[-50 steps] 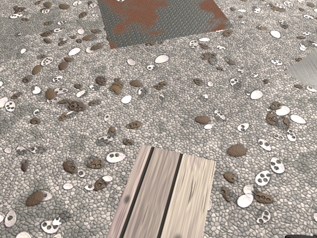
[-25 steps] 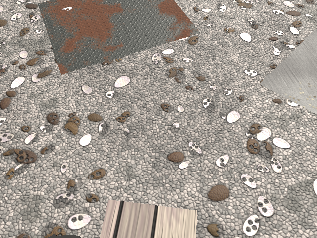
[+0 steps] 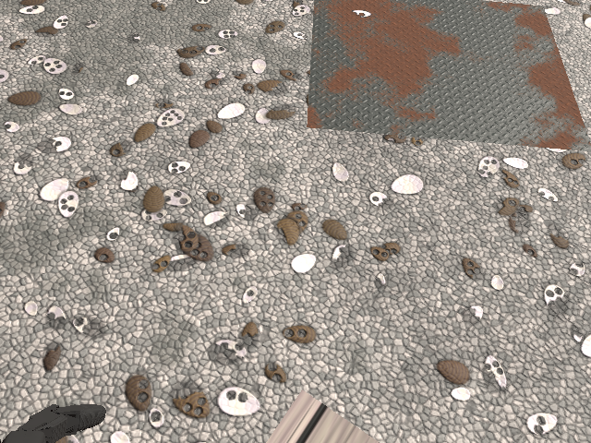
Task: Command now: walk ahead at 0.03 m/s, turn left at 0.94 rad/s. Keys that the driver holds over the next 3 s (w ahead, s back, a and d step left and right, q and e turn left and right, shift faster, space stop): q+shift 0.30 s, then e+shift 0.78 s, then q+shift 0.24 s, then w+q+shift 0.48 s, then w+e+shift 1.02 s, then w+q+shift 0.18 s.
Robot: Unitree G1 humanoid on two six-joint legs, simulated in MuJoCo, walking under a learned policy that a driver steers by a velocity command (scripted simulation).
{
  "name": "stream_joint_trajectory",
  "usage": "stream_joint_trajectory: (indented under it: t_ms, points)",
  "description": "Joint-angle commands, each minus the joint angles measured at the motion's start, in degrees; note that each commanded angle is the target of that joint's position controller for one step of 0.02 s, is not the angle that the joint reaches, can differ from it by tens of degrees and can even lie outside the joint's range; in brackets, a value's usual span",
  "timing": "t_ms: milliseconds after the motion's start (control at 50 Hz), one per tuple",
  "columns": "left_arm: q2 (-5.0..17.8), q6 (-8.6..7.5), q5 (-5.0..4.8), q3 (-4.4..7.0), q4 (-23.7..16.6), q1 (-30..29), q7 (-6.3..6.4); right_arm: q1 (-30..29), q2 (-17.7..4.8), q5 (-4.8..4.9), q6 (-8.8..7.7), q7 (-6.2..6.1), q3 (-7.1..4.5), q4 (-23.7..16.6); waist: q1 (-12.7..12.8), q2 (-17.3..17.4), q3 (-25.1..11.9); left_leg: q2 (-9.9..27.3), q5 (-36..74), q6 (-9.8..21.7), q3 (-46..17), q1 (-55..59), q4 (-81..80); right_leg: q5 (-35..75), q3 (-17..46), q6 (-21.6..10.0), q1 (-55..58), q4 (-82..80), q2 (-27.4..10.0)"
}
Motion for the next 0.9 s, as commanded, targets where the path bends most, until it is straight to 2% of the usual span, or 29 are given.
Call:
stream_joint_trajectory:
  t_ms: [20,140,180,200,220,240,260,280,300,320,340,360,400,440,460,500,520,560,580,600,620,640,660,680,700,740,800,860,900]
  points:
    - [2.93,-0.7,-0.46,0.54,-2.57,-0.12,-0.27,-1.96,-10.27,0.21,-0.14,-1.14,-3.23,-5.62,1.24,6.53,-13.21,11.98,9.99,8.4,-18.98,14.97,-6.09,2.23,2.04,1.28,-1.73,-7.48,1.35]
    - [4.77,-1.32,-0.74,1.17,-1.89,1.3,-1.26,-3.79,-10.23,0.17,0.97,-0.41,-3.46,-7.22,0.37,10.72,-10.97,9.61,2.27,7.13,-25.58,10.53,-5.79,2.64,2.98,0.48,5.68,-18.14,2.46]
    - [5.69,-1.82,-0.87,1.67,-1.4,3.57,-1.62,-5.09,-10.12,0.44,1.23,-0.14,-3.44,-7.79,1.14,11.48,-10.79,8.36,2.18,6.24,-27.49,9.26,-4.72,3.73,2.73,-0.47,10.57,-24.61,2.16]
    - [6.09,-1.99,-0.87,2.04,-0.73,5.74,-1.71,-6.33,-9.85,0.79,1.39,-0.05,-3.29,-8.12,2.46,11.1,-10.65,6.83,0.64,5.06,-27.22,7.47,-3.37,7.82,1.92,-1.08,14.9,-30.55,1.48]
    - [7.58,-1.93,-0.61,2.69,-0.1,7.74,-1.54,-6.12,-8.54,1.06,1.49,0.08,-2.83,-8.28,2.88,8.57,-11.15,4.07,-5.69,3.01,-25.11,3.69,0.09,12.32,3.23,-2.48,21.31,-35.95,-2.54]
    - [10.9,-1.32,0.16,3.25,-0.94,7.04,-1.11,-0.92,-4.76,0.73,1.68,0.38,-1.8,-7.42,-0.24,-3.26,-13.2,-2.34,-23.19,0.13,-16.51,-2.64,12.16,12.22,14.0,-7.11,28.26,-38.04,-15.0]
    - [12.55,-1.07,2.29,3.3,-1.32,5.63,-1.03,-1.2,-7.12,0.97,1.02,0.59,-2.52,-9.13,-1.65,-16.28,-9.07,-6.44,-27.22,-2.73,-7.1,-12.61,24.8,14.51,27.02,-15.09,23.89,-41.86,-22.83]
    - [9.33,-1.33,2.34,2.63,-3.23,2.08,-0.62,-0.72,-12.03,0.2,0.53,0.86,-3.79,-7.93,-1.98,-12.19,-6.94,-1.11,-23.4,-4.5,-5.91,-14.27,33.79,13.89,24.38,-16.68,21.84,-41.63,-24.09]
    - [6.44,-1.14,1.6,1.85,-4.22,-0.24,0.11,-0.63,-13.04,0.35,0.72,1.04,-4.26,-6.54,-1.85,-8.54,-5.83,0.37,-18.98,-5.23,-4.48,-13.88,36.77,11.62,17.31,-14.64,20.3,-40.65,-20.36]
    - [5.41,-0.87,0.89,1.35,-4.45,0.23,0.56,-0.65,-11.06,-0.14,1.11,0.78,-3.7,-5.25,-0.95,-5.67,-5.7,0.49,-16.49,-6.09,-3.8,-12.88,39.98,11.45,13.66,-13.45,19.95,-39.42,-16.74]
    - [5.44,-0.62,0.14,1.01,-3.85,1.43,0.78,-0.43,-8.81,-0.66,1.21,0.79,-2.85,-5.23,-0.2,-4.41,-5.21,0.19,-15.51,-6.85,-3.35,-13.42,43.43,14.61,12.35,-14.15,20.31,-38.99,-16.07]
    - [5.74,-0.39,0.07,0.68,-3.29,3.17,0.8,-0.89,-6.78,-0.53,1.04,0.85,-1.99,-5.36,0.38,-3.56,-5.07,-0.16,-15.95,-7.27,-2.37,-12.85,43.84,18.98,10.81,-14.96,20.44,-38.78,-15.38]
    - [5.82,-0.21,0.36,0.32,-2.09,6.35,0.26,-3.24,-3.85,-0.41,0.32,0.47,-0.49,-5.98,2.12,-4.82,-6.02,-0.43,-17.18,-7.8,-2.06,-11.27,37.32,23.9,8.86,-15.85,23.37,-37.93,-14.02]
    - [3.62,-0.33,0.19,-0.83,-1.61,5.14,-0.75,-3.37,-0.34,-1.65,-0.06,0.4,1.17,-5.4,1.29,-7.2,-8.08,2.78,-17.86,-8.4,0.11,-3.46,22.24,23.03,6.5,-14.34,23.5,-36.96,-11.79]
    - [4.97,-0.08,-0.3,-0.45,-1.54,5.16,-1.27,-4.32,0.38,-1.89,-0.23,0.44,1.5,-5.34,1.9,-9.9,-7.33,2.79,-19.27,-8.83,2.99,0.6,15.48,22.9,6.36,-13.94,22.0,-37.03,-10.74]
    - [10.47,0.54,-1.1,1.29,-1.03,8.71,-1.64,-4.95,-3.16,-0.66,-0.45,0.12,0.19,-4.56,3.57,-11.98,-6.14,0.15,-16.57,-9.28,5.13,3.1,7.57,25.79,10.32,-14.64,22.8,-35.31,-11.59]
    - [11.71,0.68,-1.63,1.69,-1.04,9.27,-1.65,-3.93,-4.02,-0.21,-0.54,-0.08,-0.25,-3.87,2.98,-11.58,-6.34,-0.64,-12.8,-8.66,4.94,4.77,2.17,27.81,12.41,-14.61,23.62,-34.33,-12.02]
    - [11.14,0.57,-3.06,1.72,-1.5,8.67,-1.4,-0.62,-4.99,0.01,-0.88,-0.38,-0.73,-2.38,0.93,-10.51,-7.64,0.19,-3.82,-5.59,3.23,12.85,-9.42,28.92,15.21,-12.33,21.3,-32.52,-11.27]
    - [9.21,0.2,-3.03,1.25,-1.87,8.55,-1.2,1.51,-6.76,-0.32,-0.88,-0.8,-1.23,-2.0,0.41,-8.08,-10.04,4.67,1.24,-3.75,1.26,20.59,-8.44,24.16,14.23,-9.56,15.68,-30.25,-9.82]
    - [5.27,-0.52,-2.41,0.35,-3.2,8.67,-1.42,2.22,-11.1,-1.8,-0.33,-1.37,-2.31,-1.91,1.46,3.79,-11.91,14.82,15.08,1.4,-5.92,26.47,-4.1,13.31,6.98,-5.6,6.07,-21.8,-4.95]
    - [4.79,-0.99,-2.64,0.21,-3.56,8.65,-1.55,1.32,-10.86,-2.77,0.17,-0.92,-2.71,-1.14,0.73,15.04,-10.55,22.22,22.26,8.18,-11.75,24.09,-6.05,-4.83,-1.94,-2.5,-0.89,-14.98,-0.16]
    - [7.84,-0.77,-2.34,1.37,-2.88,9.21,-1.56,-1.2,-7.22,-3.44,-0.2,-0.82,-1.66,-2.82,-0.06,13.46,-9.86,25.67,27.28,11.68,-13.02,22.56,-7.18,-14.41,-2.68,-0.3,-2.71,-1.73,-1.87]
    - [8.79,0.04,-2.54,2.28,-2.14,10.34,-1.49,-3.49,-4.72,-3.28,-0.63,-0.94,-0.81,-3.36,1.02,10.86,-8.88,24.56,28.52,11.18,-10.02,20.96,-7.29,-14.18,-2.37,0.66,-3.86,6.38,-2.82]
    - [7.92,1.33,-2.39,2.46,-1.45,12.14,-1.09,-6.63,-3.63,-2.37,-1.11,-1.04,-0.48,-3.59,2.7,9.4,-7.5,21.84,27.23,9.13,-5.42,19.65,-6.79,-11.37,-2.32,1.7,-4.39,9.34,-3.89]
    - [6.63,2.35,-2.1,2.14,-1.73,12.2,-0.98,-8.21,-3.55,-1.36,-1.6,-1.0,-0.55,-3.25,2.99,9.49,-5.69,20.43,26.14,7.8,-2.25,19.13,-6.94,-7.77,-2.61,2.57,-5.86,8.75,-5.09]
    - [4.68,3.1,-1.87,1.43,-3.77,9.73,-1.38,-7.21,-4.33,-1.37,-1.8,-1.1,-0.99,-2.15,1.69,9.52,-4.49,19.08,25.33,7.81,1.65,18.64,-7.62,-3.28,-4.85,3.82,-6.11,6.17,-5.9]
    - [3.3,3.18,-1.97,0.58,-7.08,6.86,-2.89,-6.48,-5.82,-1.42,-1.44,-1.01,-1.79,-1.38,-0.04,9.63,-5.98,19.62,22.66,7.74,5.42,19.28,-6.81,-0.44,-7.22,3.14,-1.68,-3.64,-6.81]
    - [5.1,3.85,-1.87,1.23,-8.95,7.69,-3.88,-6.41,-8.3,-0.23,-1.77,0.15,-2.82,-0.68,0.26,9.97,-7.18,21.49,22.87,6.81,7.76,17.96,-4.55,0.64,-10.5,0.73,5.06,-11.26,-5.6]
    - [6.06,4.68,-1.95,2.06,-9.15,10.26,-4.02,-7.4,-8.29,1.02,-2.42,0.97,-3.04,-0.32,2.13,9.56,-7.52,21.74,20.99,4.36,10.07,16.35,0.03,4.44,-12.23,-1.59,10.64,-18.45,-4.1]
